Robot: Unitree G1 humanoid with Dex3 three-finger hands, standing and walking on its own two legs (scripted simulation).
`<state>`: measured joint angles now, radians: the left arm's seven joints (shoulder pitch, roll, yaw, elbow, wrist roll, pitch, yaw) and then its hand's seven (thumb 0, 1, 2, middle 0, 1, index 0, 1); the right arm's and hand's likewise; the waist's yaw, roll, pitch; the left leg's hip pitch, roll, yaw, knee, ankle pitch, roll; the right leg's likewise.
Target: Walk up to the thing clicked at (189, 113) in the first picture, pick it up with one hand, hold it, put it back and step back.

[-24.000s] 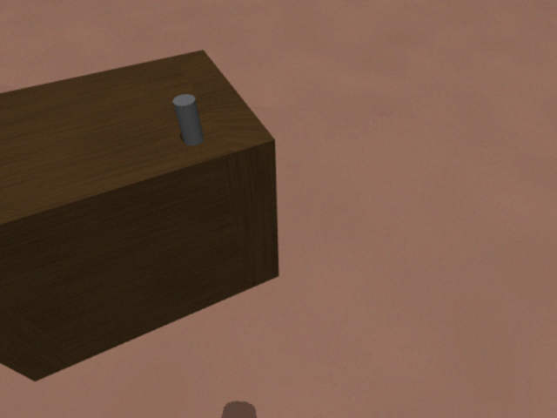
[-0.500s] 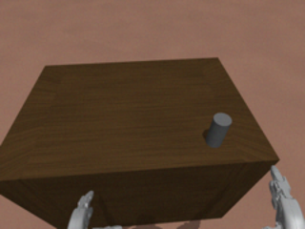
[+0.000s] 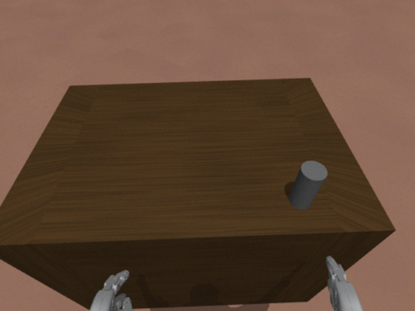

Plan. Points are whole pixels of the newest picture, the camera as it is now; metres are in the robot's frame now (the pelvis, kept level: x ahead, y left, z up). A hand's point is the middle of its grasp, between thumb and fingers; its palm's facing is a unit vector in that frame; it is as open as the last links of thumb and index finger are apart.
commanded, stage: home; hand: right
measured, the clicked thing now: (306, 186) +0.40 -0.20 -0.02
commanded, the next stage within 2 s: none
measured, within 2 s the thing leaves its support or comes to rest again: neither
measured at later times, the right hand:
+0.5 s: hand out of the picture +0.10 -0.25 -0.13, palm faces -0.03 +0.92 -0.39, open 17.5 cm
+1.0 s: hand out of the picture +0.03 -0.24 -0.15, palm faces -0.06 +0.93 -0.35, open 17.3 cm
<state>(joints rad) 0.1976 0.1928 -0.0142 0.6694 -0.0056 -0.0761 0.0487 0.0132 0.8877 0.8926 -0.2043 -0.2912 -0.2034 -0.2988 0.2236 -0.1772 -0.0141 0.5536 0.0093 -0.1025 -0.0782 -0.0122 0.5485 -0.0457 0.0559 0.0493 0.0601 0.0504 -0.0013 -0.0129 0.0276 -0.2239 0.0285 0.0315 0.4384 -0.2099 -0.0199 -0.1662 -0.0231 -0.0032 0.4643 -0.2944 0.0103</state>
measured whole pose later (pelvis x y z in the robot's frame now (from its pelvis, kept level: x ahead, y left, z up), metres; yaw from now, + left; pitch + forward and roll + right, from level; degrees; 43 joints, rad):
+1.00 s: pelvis -0.03 +0.01 +0.01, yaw +1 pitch -4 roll -1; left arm 0.21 0.36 -0.01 1.11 0.02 0.00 -0.02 0.01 0.90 0.90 -0.21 -0.29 -0.21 -0.30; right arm 0.17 -0.36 0.02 1.11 -0.02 -0.01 0.01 -0.01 0.51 -0.07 0.06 0.06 0.07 0.06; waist 0.00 0.00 0.03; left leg -0.17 0.03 0.02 0.37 -0.14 -0.01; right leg -0.09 -0.02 -0.02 0.35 -0.20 0.02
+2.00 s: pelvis +0.00 +0.01 +0.01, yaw +1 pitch -3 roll +0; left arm 0.13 0.35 -0.01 1.11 0.01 -0.01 0.00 0.01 0.90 0.90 -0.21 -0.29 -0.21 -0.30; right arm 0.11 -0.35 0.01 1.13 -0.01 -0.01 0.00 -0.01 0.53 -0.05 0.06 0.05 0.06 0.05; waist 0.00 0.00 0.04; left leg -0.13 0.02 0.02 0.34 -0.16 -0.01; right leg -0.03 -0.03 -0.01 0.30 -0.21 0.03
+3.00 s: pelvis +0.00 +0.01 +0.01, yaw +1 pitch -3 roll +0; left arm 0.15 0.35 0.00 1.11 0.01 -0.01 0.00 0.01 0.91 0.90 -0.21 -0.30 -0.21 -0.30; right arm 0.12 -0.35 0.00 1.13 -0.01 -0.01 0.01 0.00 -0.90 -0.89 0.20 0.30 0.21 0.30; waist 0.00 0.00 0.05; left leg -0.13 0.01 0.02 0.33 -0.15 0.00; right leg -0.04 -0.03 -0.02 0.30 -0.21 0.03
